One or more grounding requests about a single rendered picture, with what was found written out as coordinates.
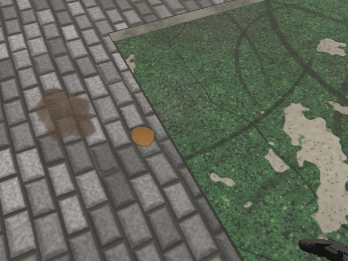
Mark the robot right hand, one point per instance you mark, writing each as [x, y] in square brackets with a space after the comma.
[331, 249]

